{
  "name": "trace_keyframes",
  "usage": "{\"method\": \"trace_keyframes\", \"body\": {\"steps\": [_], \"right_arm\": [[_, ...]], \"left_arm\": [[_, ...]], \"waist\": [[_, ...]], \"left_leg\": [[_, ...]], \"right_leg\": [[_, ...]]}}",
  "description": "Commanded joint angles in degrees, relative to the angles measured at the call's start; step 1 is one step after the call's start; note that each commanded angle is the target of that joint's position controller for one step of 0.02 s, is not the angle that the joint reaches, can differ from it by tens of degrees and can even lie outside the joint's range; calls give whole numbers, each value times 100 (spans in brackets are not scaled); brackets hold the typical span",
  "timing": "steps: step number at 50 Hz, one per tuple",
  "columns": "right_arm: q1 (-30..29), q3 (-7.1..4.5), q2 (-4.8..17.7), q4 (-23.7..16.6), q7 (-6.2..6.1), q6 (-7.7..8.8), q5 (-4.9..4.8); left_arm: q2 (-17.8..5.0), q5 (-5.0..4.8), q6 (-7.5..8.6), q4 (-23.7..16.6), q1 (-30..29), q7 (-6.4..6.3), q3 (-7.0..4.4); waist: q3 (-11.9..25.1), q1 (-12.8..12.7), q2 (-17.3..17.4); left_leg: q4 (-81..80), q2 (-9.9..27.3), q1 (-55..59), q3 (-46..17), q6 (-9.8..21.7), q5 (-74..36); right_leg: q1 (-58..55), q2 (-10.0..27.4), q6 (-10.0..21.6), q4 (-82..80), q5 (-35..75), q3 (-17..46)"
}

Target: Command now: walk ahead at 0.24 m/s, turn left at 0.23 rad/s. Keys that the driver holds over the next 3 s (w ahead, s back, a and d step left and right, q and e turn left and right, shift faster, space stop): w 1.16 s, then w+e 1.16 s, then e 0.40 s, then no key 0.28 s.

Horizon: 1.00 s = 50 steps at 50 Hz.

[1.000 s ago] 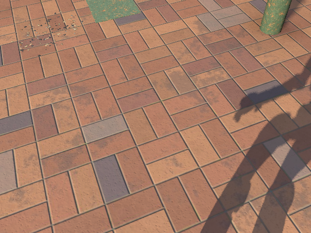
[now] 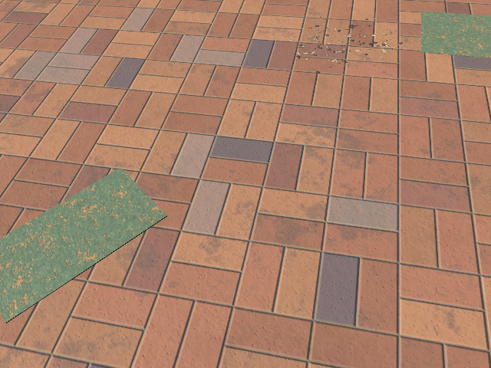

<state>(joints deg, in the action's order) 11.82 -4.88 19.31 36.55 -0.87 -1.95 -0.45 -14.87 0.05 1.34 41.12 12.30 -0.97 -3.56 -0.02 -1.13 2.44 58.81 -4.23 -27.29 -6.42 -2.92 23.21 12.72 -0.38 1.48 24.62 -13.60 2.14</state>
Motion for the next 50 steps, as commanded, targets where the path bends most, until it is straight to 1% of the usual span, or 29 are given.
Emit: {"method": "trace_keyframes", "body": {"steps": [1,4,6,8,9,10,11,12,13,14,15,17,21,24,27,30,32,33,34,35,36,37,38,39,40,41,44,47,50], "right_arm": [[-443,-31,252,-463,59,222,-9],[-643,80,30,-482,106,376,-25],[-561,70,103,-433,142,448,-62],[-207,45,151,-288,169,503,-101],[79,21,169,-150,166,512,-103],[472,-19,238,-28,135,512,-125],[1093,-65,390,75,83,520,-125],[1502,-213,1102,75,51,506,-13],[1663,-235,1099,148,118,567,42],[1388,-102,729,135,150,639,30],[1160,-27,508,101,167,684,47],[860,48,345,82,171,683,49],[907,59,358,209,115,670,35],[1125,36,486,399,64,646,3],[1387,9,606,594,53,636,-52],[1437,-23,674,745,40,588,-94],[1398,-61,798,786,19,532,-75],[1341,-64,830,794,6,490,-59],[1333,-19,753,759,-21,461,-16],[1726,127,296,577,-12,502,84],[2255,292,-208,674,31,605,33],[1544,124,459,605,73,688,-150],[963,81,624,406,92,737,-238],[671,103,556,358,67,772,-157],[642,80,493,374,59,753,-73],[819,83,397,428,67,700,-61],[889,125,155,487,36,542,-24],[225,148,122,268,26,557,54],[-415,215,-22,130,101,658,34]], "left_arm": [[-908,-27,86,-287,82,-59,-202],[-1089,-71,112,-238,222,-34,-243],[-1209,-117,117,-178,366,19,-268],[-1237,-197,92,-150,332,72,-253],[-1156,-200,85,-131,344,93,-217],[-950,-165,106,-111,351,113,-142],[-552,-76,154,-175,193,154,-7],[-159,-16,280,-476,102,172,110],[-724,-162,373,-625,-205,120,-41],[-983,-248,406,-593,-173,132,-133],[-948,-237,419,-501,-120,156,-129],[-844,-97,429,-443,-160,205,-130],[-533,-42,394,-467,-454,265,-22],[-336,-72,413,-627,-1060,314,88],[-376,-127,438,-776,-1535,411,108],[-526,-131,464,-868,-1664,484,71],[-713,-100,460,-817,-1336,463,-8],[-889,-87,441,-675,-734,411,-108],[-1119,-86,409,-441,195,335,-221],[-1615,40,377,-323,1050,272,-332],[-1610,-18,373,-183,1320,328,-307],[-1116,-77,364,-181,1138,299,-175],[-1019,-98,350,-203,669,270,-126],[-948,-44,350,-231,324,262,-101],[-832,32,370,-255,98,276,-71],[-743,86,402,-259,-20,281,-50],[-742,-1,518,-112,-62,289,-63],[-882,-10,520,54,147,228,-96],[-992,-55,461,161,367,177,-108]], "waist": [[-97,-173,-1155],[-116,-276,-1269],[-167,-260,-1290],[-178,-17,-1151],[-134,136,-1030],[20,341,-898],[313,636,-498],[561,661,1076],[216,827,977],[-266,644,719],[-428,528,676],[-534,362,464],[-437,350,284],[-512,531,298],[-651,635,257],[-655,499,255],[-297,253,377],[157,-108,414],[795,-553,372],[1797,-600,-572],[2683,-389,-1823],[1942,-570,-1321],[975,-452,-1001],[498,-277,-500],[238,-61,-462],[248,124,-622],[47,297,-669],[-253,154,-533],[-357,-89,-469]], "left_leg": [[-432,353,-963,381,-63,-296],[-1621,436,-110,657,37,-247],[-2209,368,456,788,149,-159],[-3064,299,1250,901,327,-814],[-3409,231,1833,945,412,-1085],[-3509,295,2567,815,500,-1075],[-3714,924,3472,-12,671,-741],[-4236,2235,4185,-2116,1323,318],[-4722,2715,3648,-3262,1965,1236],[-4808,2535,3420,-2934,1928,1601],[-4868,2239,3244,-2428,1775,1260],[-4994,1881,2917,-1620,1566,-48],[-5143,1527,2591,-559,1494,-1924],[-5167,1394,2296,-100,1390,-2304],[-5178,1578,2342,-78,1382,-2212],[-4895,1834,2892,-90,1258,-2777],[-4286,1830,3198,-2,1132,-4412],[-3499,1688,3163,159,1031,-5496],[-2335,1439,2587,335,857,-5619],[-205,909,652,521,573,-3600],[1262,20,-665,-34,370,977],[1750,330,-1292,-335,421,902],[1631,626,-1539,-27,461,367],[1340,871,-1356,118,463,-135],[1068,1047,-1071,138,447,-442],[946,1164,-717,91,427,-640],[508,1257,-595,202,272,-876],[-415,1320,-1051,241,127,-1778],[-1704,1150,-842,422,146,-2757]], "right_leg": [[-820,1224,935,-1416,-1308,1548],[-454,1196,946,-1420,-888,1231],[-159,1267,1022,-1376,-875,1192],[232,1294,1004,-1202,-1003,1169],[510,1230,924,-1007,-1016,1114],[899,1101,750,-648,-988,974],[1520,744,408,399,-1007,550],[2840,72,-32,2346,-1416,-326],[3556,132,-63,3491,-1924,7],[3897,423,32,3934,-1443,190],[3921,540,92,3998,-929,171],[3739,722,47,3696,-204,153],[3306,643,-246,2747,822,-118],[2724,459,-309,1581,1576,-266],[2377,325,-207,935,1871,-284],[2295,267,48,563,1547,-209],[1648,34,247,518,1101,-389],[772,-151,416,462,1028,-562],[-676,-46,611,552,1173,-491],[-3038,1362,1231,809,998,1334],[-3996,2297,1793,-169,-522,3871],[-3482,2077,1507,-632,-1177,3783],[-2544,1922,1320,-787,-856,2926],[-1664,1724,1253,-929,-206,2371],[-1024,1510,1228,-1085,405,1923],[-642,1373,1236,-1257,625,1676],[-78,1247,1367,-1674,972,1099],[-119,1150,1338,-1856,1264,719],[-215,938,1116,-1843,1439,279]]}}
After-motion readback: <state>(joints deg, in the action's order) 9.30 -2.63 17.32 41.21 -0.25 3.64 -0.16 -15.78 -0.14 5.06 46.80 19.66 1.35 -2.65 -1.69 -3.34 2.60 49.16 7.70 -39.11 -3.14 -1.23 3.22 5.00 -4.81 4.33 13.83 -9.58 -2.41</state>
